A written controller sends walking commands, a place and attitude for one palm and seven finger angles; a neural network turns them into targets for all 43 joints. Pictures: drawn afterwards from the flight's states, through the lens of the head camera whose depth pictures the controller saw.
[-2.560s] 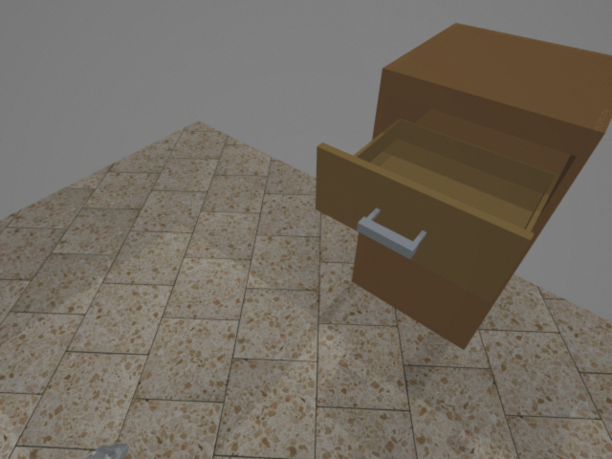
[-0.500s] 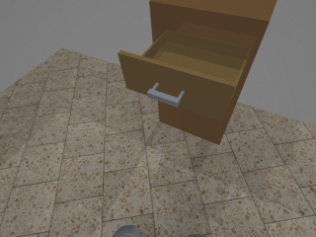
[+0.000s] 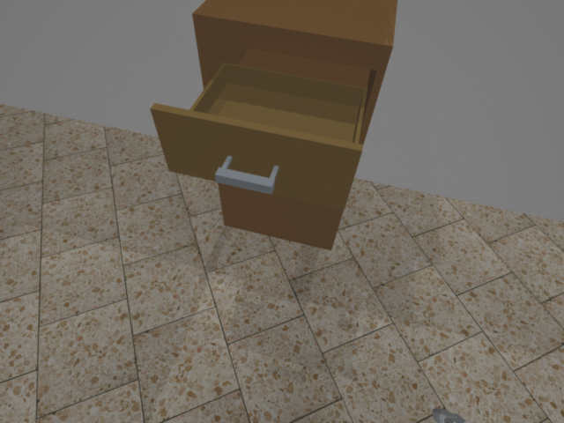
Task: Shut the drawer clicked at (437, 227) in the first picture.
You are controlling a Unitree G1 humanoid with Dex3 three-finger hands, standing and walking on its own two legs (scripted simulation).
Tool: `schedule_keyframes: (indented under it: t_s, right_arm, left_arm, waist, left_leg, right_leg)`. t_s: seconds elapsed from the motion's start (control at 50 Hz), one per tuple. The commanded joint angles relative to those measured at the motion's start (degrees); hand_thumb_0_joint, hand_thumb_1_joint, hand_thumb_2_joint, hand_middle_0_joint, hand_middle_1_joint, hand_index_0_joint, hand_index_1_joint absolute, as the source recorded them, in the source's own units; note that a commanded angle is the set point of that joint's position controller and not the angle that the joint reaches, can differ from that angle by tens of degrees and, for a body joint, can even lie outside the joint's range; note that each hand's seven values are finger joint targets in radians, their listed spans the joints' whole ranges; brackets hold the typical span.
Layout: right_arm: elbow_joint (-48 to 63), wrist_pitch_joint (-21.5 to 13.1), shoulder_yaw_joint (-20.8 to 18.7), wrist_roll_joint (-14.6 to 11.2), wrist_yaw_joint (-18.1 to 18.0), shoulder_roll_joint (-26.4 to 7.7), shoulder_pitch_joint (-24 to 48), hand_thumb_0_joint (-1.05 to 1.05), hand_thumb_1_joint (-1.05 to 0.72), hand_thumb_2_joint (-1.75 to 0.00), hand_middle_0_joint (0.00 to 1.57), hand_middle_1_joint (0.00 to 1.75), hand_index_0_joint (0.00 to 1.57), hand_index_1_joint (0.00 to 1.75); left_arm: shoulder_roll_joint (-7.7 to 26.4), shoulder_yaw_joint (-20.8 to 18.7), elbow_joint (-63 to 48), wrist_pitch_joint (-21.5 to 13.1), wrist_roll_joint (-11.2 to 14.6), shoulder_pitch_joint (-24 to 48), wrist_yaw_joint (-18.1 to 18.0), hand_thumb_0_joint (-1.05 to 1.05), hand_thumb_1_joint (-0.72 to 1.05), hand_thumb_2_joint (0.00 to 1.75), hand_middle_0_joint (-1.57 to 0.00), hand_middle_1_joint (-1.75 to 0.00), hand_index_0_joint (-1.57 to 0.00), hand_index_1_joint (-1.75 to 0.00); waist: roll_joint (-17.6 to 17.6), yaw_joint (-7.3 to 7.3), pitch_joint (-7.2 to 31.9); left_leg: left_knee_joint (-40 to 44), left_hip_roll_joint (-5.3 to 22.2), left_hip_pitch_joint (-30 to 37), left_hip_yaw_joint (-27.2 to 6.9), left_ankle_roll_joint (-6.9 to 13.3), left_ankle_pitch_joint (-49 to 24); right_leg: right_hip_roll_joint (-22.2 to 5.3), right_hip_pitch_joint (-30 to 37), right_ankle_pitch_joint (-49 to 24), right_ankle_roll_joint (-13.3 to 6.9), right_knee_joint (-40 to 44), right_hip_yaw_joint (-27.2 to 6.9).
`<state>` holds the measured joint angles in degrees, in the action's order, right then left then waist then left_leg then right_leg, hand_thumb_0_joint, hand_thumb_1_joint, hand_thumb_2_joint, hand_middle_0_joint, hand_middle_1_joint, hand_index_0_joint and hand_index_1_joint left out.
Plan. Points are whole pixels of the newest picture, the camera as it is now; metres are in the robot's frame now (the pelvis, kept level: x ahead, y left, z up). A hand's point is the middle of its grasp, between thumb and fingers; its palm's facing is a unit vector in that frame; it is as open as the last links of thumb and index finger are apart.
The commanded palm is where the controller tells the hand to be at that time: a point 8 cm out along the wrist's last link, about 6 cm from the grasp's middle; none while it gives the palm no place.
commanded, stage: turn to face it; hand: left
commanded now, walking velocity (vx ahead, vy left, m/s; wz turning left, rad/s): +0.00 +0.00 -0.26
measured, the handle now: (248, 173) +0.58 +0.13 -0.05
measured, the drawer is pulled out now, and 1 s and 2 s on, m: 0.30 0.30 0.30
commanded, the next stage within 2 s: take the last steps up to it in 0.12 s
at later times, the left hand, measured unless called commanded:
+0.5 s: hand out of the picture +0.13 +0.17 -0.16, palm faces -0.23 -0.96 -0.15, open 7.4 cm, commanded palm none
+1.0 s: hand out of the picture +0.11 +0.20 -0.20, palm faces -0.10 -0.98 -0.15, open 7.4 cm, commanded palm none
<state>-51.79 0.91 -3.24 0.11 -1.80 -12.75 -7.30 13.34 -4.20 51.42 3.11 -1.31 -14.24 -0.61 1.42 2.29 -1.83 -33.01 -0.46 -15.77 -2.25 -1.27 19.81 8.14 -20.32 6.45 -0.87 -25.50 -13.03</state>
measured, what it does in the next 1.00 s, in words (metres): walks ahead: left foot, then right foot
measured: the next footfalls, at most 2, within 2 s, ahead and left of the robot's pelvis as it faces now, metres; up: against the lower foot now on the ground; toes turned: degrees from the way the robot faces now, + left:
left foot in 0.02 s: +0.02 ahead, +0.12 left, +0.00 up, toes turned -3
right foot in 0.54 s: +0.00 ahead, -0.11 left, +0.00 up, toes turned -14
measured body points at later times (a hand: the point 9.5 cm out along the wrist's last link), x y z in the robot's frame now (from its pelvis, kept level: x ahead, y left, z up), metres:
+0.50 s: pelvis +0.00 +0.02 +0.01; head +0.02 +0.02 +0.46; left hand +0.14 +0.22 -0.14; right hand -0.12 -0.20 -0.14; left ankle -0.02 +0.12 -0.74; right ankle -0.05 -0.10 -0.72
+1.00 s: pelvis +0.15 +0.02 -0.02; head +0.17 +0.05 +0.43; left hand +0.11 +0.25 -0.19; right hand +0.19 -0.23 -0.15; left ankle +0.24 +0.10 -0.74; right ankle -0.01 -0.09 -0.66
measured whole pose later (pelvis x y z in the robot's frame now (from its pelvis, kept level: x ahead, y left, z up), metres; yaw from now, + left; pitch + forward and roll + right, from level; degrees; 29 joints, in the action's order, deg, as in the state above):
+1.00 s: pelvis +0.15 +0.02 -0.02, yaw -11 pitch -2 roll -1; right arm -56.9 -4.0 -2.5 1.8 -0.1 -8.7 -10.6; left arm 10.1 -3.1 65.3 -0.1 -0.7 -23.4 -0.8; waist 2.9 1.1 -4.3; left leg -39.0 4.1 -22.7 8.9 3.3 14.2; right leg -1.8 -13.5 29.2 -1.1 -63.1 1.2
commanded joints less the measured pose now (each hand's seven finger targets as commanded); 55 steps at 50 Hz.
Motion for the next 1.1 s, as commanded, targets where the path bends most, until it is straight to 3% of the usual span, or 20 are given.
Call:
schedule_keyframes:
  t_s: [0.0,0.02,0.06,0.14,0.22,0.34,0.46,0.48,0.52,0.54,0.62,0.7,0.8,0.86,0.88,0.9,0.92,0.98,1.04,1.08]
  right_arm:
    - [2.7,-1.8,-2.7,0.9,-0.9,-13.3,-8.8,0.00,-0.90,-0.90,0.20,0.30,0.20,0.30]
    - [4.4,-1.3,-2.2,0.9,-0.7,-13.2,-6.9,0.00,-0.90,-0.90,0.20,0.30,0.20,0.30]
    - [4.3,-1.8,-0.6,1.4,-1.0,-7.7,-2.6,0.00,-0.90,-0.90,0.20,0.30,0.20,0.30]
    - [2.7,-2.4,0.1,1.3,-1.3,-6.5,-6.0,0.00,-0.90,-0.90,0.20,0.30,0.20,0.30]
    - [-0.4,-2.5,0.2,1.5,-1.2,-6.5,-12.4,0.00,-0.90,-0.90,0.20,0.30,0.20,0.30]
    - [-5.0,-3.1,-0.8,2.0,-0.7,-8.1,-18.7,0.00,-0.90,-0.90,0.20,0.30,0.20,0.30]
    - [-8.5,-3.1,-0.5,1.7,-0.1,-6.4,-18.5,0.00,-0.90,-0.90,0.20,0.30,0.20,0.30]
    - [-8.8,-3.3,-0.2,1.2,0.2,-4.7,-18.2,0.00,-0.90,-0.90,0.20,0.30,0.20,0.30]
    - [-5.7,-3.7,1.0,0.9,0.7,-0.9,-12.7,0.00,-0.90,-0.90,0.20,0.30,0.20,0.30]
    - [-4.7,-3.5,0.1,1.7,0.9,-3.4,-8.9,0.00,-0.90,-0.90,0.20,0.30,0.20,0.30]
    - [-7.6,-2.5,-0.7,1.8,2.0,-0.8,-11.8,0.00,-0.90,-0.90,0.20,0.30,0.20,0.30]
    - [-6.2,-1.8,-0.8,1.5,2.7,1.5,-10.6,0.00,-0.90,-0.90,0.20,0.30,0.20,0.30]
    - [-3.9,-3.1,-0.6,1.0,3.5,1.4,-6.7,0.00,-0.90,-0.90,0.20,0.30,0.20,0.30]
    - [-7.5,-4.2,-1.4,1.6,2.4,-1.9,-18.7,0.00,-0.90,-0.90,0.20,0.30,0.20,0.30]
    - [-9.0,-4.6,-2.5,2.4,1.6,-7.6,-26.0,0.00,-0.90,-0.90,0.20,0.30,0.20,0.30]
    - [-9.6,-4.6,-3.3,2.0,1.0,-12.7,-28.9,0.00,-0.90,-0.90,0.20,0.30,0.20,0.30]
    - [-8.9,-3.8,-2.8,1.3,0.7,-13.3,-27.3,0.00,-0.90,-0.90,0.20,0.30,0.20,0.30]
    - [-6.1,-4.7,-0.6,1.3,0.4,-4.1,-13.8,0.00,-0.90,-0.90,0.20,0.30,0.20,0.30]
    - [-6.4,-5.4,0.3,1.0,0.2,-1.6,-10.5,0.00,-0.90,-0.90,0.20,0.30,0.20,0.30]
    - [-6.1,-5.1,-0.1,1.0,0.2,-1.6,-9.6,0.00,-0.90,-0.90,0.20,0.30,0.20,0.30]
  left_arm:
    - [4.8,-1.2,-6.3,-1.1,0.5,1.6,0.3,0.00,0.90,0.90,-0.20,-0.30,-0.20,-0.30]
    - [6.6,-1.6,-6.6,-1.3,-0.2,3.2,0.0,0.00,0.90,0.90,-0.20,-0.30,-0.20,-0.30]
    - [7.7,-2.5,-3.5,-0.9,-1.0,0.7,0.4,0.00,0.90,0.90,-0.20,-0.30,-0.20,-0.30]
    - [4.4,-1.2,-1.9,-0.5,-0.2,-0.4,1.2,0.00,0.90,0.90,-0.20,-0.30,-0.20,-0.30]
    - [3.5,-0.3,-2.1,-0.3,0.0,3.5,1.2,0.00,0.90,0.90,-0.20,-0.30,-0.20,-0.30]
    - [2.1,0.8,-2.9,-1.3,-0.4,10.6,2.5,0.00,0.90,0.90,-0.20,-0.30,-0.20,-0.30]
    - [0.3,0.9,2.2,-3.1,0.1,1.8,2.1,0.00,0.90,0.90,-0.20,-0.30,-0.20,-0.30]
    - [2.1,0.4,4.0,-3.7,0.1,-1.6,1.6,0.00,0.90,0.90,-0.20,-0.30,-0.20,-0.30]
    - [10.1,-1.2,7.6,-4.4,0.2,-12.6,0.3,0.00,0.90,0.90,-0.20,-0.30,-0.20,-0.30]
    - [9.2,-1.0,8.2,-4.3,0.5,-14.0,-0.2,0.00,0.90,0.90,-0.20,-0.30,-0.20,-0.30]
    - [2.3,0.3,7.3,-5.7,0.2,-6.2,-0.7,0.00,0.90,0.90,-0.20,-0.30,-0.20,-0.30]
    - [1.9,0.7,7.4,-6.9,0.0,-6.4,-0.7,0.00,0.90,0.90,-0.20,-0.30,-0.20,-0.30]
    - [4.9,0.3,9.2,-7.0,-0.4,-7.6,-0.7,0.00,0.90,0.90,-0.20,-0.30,-0.20,-0.30]
    - [4.7,0.2,9.6,-6.6,0.1,-8.4,-0.6,0.00,0.90,0.90,-0.20,-0.30,-0.20,-0.30]
    - [2.5,0.3,9.3,-6.4,0.6,-10.7,-0.3,0.00,0.90,0.90,-0.20,-0.30,-0.20,-0.30]
    - [-0.1,0.8,8.3,-6.1,1.2,-12.6,0.2,0.00,0.90,0.90,-0.20,-0.30,-0.20,-0.30]
    - [1.5,0.8,6.8,-5.9,0.7,-9.9,-0.1,0.00,0.90,0.90,-0.20,-0.30,-0.20,-0.30]
    - [-0.5,0.6,7.7,-5.4,0.0,-5.8,0.4,0.00,0.90,0.90,-0.20,-0.30,-0.20,-0.30]
    - [-3.1,1.0,9.3,-3.9,-0.3,-11.3,0.7,0.00,0.90,0.90,-0.20,-0.30,-0.20,-0.30]
    - [-3.5,0.7,8.9,-2.9,-0.3,-11.5,0.6,0.00,0.90,0.90,-0.20,-0.30,-0.20,-0.30]
  waist:
    - [-17.9,-4.28,4.4]
    - [-13.8,-3.97,1.6]
    - [-9.1,-0.82,-0.6]
    - [-9.3,-0.99,0.9]
    - [-9.2,-3.53,0.1]
    - [-9.3,-7.08,-2.0]
    - [-6.6,-2.68,1.7]
    - [-3.2,-1.13,2.9]
    - [14.8,3.80,2.2]
    - [7.8,4.18,-1.2]
    - [5.0,-1.72,-8.1]
    - [5.2,-3.09,-10.0]
    - [7.7,-2.62,-6.5]
    - [1.6,-7.95,0.7]
    - [-9.3,-10.07,7.9]
    - [-22.9,-9.24,11.7]
    - [-16.0,-9.11,9.9]
    - [-6.9,-4.85,-2.6]
    - [-6.7,-1.21,-0.4]
    - [-7.9,-0.56,-0.3]
  left_leg:
    - [21.8,21.4,17.7,-22.3,7.5,-1.0]
    - [21.0,26.4,8.9,-23.8,10.6,-5.8]
    - [18.3,18.7,3.0,-14.0,10.3,-18.8]
    - [14.9,12.6,6.5,-2.2,8.2,-30.8]
    - [15.5,14.5,10.3,-4.4,10.2,-29.0]
    - [22.2,18.7,11.7,-9.7,12.2,0.6]
    - [13.6,14.0,4.3,-3.6,7.6,-1.5]
    - [8.6,11.9,-2.8,-0.2,5.5,-0.5]
    - [-15.0,3.2,-25.9,10.6,0.9,15.3]
    - [-22.5,5.2,-28.4,5.9,1.2,13.6]
    - [-27.6,8.5,-24.2,5.2,0.2,0.9]
    - [-22.4,8.6,-20.3,6.9,-0.7,-5.6]
    - [-8.2,6.0,-11.8,9.4,0.7,-7.1]
    - [1.4,2.3,9.6,10.6,2.0,-11.6]
    - [5.1,12.4,20.2,-1.5,4.9,-14.1]
    - [14.1,25.5,25.6,-21.4,10.6,-15.9]
    - [16.7,28.1,22.1,-25.3,13.5,-13.6]
    - [20.9,22.2,2.8,-11.9,10.9,-5.1]
    - [20.9,17.7,-1.7,-0.2,8.9,-13.1]
    - [22.3,17.2,-3.2,1.8,9.6,-10.3]
  right_leg:
    - [0.4,-18.4,22.9,1.7,-17.0,2.4]
    - [-3.5,-16.7,24.4,3.1,-26.1,5.3]
    - [-4.9,-12.8,17.6,3.9,-36.8,5.5]
    - [-5.9,-12.9,13.0,4.4,-42.0,9.4]
    - [-7.6,-12.1,14.5,4.6,-33.1,11.4]
    - [-10.3,-10.1,18.9,2.2,-19.5,14.4]
    - [-8.3,12.4,10.3,-0.2,3.0,18.5]
    - [-11.4,22.2,8.9,-1.6,5.7,15.0]
    - [-31.3,35.8,14.8,-10.3,13.9,-9.7]
    - [-32.5,30.4,14.8,-12.6,14.8,-9.3]
    - [-25.9,17.4,12.6,-9.5,17.1,3.1]
    - [-23.8,11.2,1.6,-8.5,17.4,9.2]
    - [-22.1,13.8,-7.9,-6.6,11.7,12.1]
    - [-18.1,9.6,-15.7,-4.2,-8.3,15.6]
    - [-12.8,3.4,-2.0,-1.6,-22.8,18.9]
    - [-5.7,-7.2,26.9,0.0,-41.0,19.5]
    - [-8.0,-9.7,28.1,-1.4,-48.9,12.7]
    - [-14.1,-11.6,15.4,-0.6,-50.2,11.9]
    - [-14.4,-5.9,11.5,0.7,-43.0,13.7]
    - [-15.0,-5.1,10.4,1.3,-37.6,14.6]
